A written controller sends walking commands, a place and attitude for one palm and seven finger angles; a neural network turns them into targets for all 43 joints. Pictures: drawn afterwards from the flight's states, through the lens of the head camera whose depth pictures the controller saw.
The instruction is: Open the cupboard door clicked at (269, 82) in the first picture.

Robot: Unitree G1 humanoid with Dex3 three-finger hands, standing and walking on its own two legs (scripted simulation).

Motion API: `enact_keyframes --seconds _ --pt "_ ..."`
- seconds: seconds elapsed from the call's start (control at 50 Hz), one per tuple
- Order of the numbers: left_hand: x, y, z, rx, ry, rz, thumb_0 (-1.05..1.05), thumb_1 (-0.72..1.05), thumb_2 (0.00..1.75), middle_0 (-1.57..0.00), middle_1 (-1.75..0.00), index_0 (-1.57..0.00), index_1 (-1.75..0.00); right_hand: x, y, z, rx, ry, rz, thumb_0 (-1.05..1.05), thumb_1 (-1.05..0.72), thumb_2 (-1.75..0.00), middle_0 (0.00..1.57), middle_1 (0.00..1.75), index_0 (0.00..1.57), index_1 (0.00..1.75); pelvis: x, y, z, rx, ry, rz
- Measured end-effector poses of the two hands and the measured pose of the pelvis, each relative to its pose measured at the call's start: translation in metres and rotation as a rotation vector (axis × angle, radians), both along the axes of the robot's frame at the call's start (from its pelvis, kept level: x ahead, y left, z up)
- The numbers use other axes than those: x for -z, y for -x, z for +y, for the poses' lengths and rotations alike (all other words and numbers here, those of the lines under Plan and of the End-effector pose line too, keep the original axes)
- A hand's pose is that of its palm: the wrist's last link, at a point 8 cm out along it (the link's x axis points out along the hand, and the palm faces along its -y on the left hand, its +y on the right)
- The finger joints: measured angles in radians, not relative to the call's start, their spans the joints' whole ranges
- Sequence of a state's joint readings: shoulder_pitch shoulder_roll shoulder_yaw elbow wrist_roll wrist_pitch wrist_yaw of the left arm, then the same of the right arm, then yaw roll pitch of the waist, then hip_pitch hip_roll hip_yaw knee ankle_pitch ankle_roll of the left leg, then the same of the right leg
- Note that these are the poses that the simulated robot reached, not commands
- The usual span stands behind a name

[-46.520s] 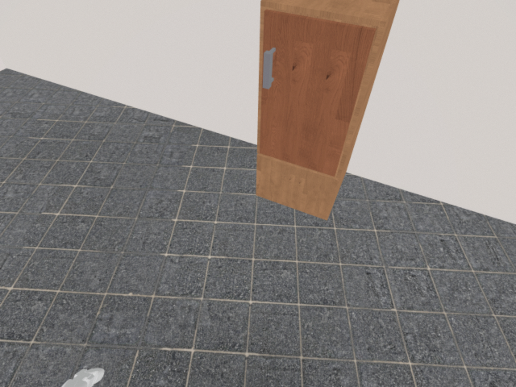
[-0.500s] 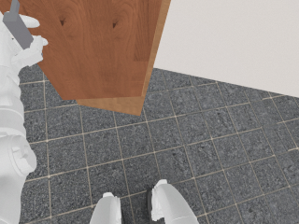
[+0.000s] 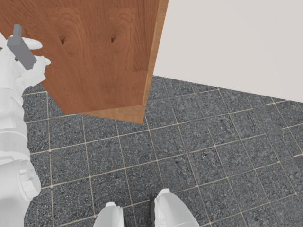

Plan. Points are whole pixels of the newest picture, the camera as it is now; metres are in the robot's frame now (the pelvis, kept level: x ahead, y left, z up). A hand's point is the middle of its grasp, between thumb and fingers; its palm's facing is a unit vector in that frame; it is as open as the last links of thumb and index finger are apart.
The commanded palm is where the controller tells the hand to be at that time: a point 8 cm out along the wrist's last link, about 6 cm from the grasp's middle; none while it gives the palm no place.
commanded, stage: pull the door open along its arc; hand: left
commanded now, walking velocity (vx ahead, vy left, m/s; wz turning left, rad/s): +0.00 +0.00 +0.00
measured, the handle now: (29, 53) +0.54 +0.26 +0.05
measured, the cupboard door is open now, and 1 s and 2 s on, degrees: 19 70 72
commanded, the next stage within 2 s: open thumb and fingers to let go in 0.72 s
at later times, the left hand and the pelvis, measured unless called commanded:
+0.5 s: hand (78, 128) +0.35 +0.13 +0.05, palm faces +0.39 -0.92 +0.07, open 6.3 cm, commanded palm +0.29 +0.17 +0.05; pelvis +0.00 +0.00 +0.01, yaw +2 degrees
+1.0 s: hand (122, 148) +0.30 +0.05 +0.05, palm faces +0.46 -0.89 -0.03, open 6.6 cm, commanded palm +0.25 +0.09 +0.05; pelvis -0.01 -0.06 +0.01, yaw +6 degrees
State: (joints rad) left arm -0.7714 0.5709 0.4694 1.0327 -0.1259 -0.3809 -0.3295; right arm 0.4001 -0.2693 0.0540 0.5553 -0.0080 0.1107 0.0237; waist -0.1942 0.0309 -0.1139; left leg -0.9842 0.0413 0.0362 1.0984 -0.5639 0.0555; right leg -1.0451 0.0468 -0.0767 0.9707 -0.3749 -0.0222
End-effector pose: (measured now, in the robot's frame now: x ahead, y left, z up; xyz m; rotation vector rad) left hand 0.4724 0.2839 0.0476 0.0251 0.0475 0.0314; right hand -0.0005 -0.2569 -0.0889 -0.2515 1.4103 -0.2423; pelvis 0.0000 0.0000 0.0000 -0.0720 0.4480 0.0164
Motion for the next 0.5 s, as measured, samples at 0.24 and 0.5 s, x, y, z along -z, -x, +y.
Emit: enact_keyframes --seconds 0.24,0.5 --pt "0.001 0.078 -0.025 0.013 0.031 -0.022 0.01 0.67 0.71 -0.34 -1.34 -0.35 -1.35 -0.01 -0.072 0.007 -0.065 -0.054 -0.209 0.01 -0.9 -0.9 0.21 0.3 0.21 0.3 -0.015 -0.014 0.005 0.002 -0.015 -0.058" --pt "0.001 0.166 -0.108 -0.371 0.085 -0.055 0.03 0.66 0.73 -0.31 -1.34 -0.35 -1.31 -0.002 -0.162 0.042 -0.255 -0.178 -0.447 0.01 -0.91 -0.9 0.2 0.3 0.2 0.3 -0.011 -0.005 -0.001 -0.024 -0.042 -0.122"
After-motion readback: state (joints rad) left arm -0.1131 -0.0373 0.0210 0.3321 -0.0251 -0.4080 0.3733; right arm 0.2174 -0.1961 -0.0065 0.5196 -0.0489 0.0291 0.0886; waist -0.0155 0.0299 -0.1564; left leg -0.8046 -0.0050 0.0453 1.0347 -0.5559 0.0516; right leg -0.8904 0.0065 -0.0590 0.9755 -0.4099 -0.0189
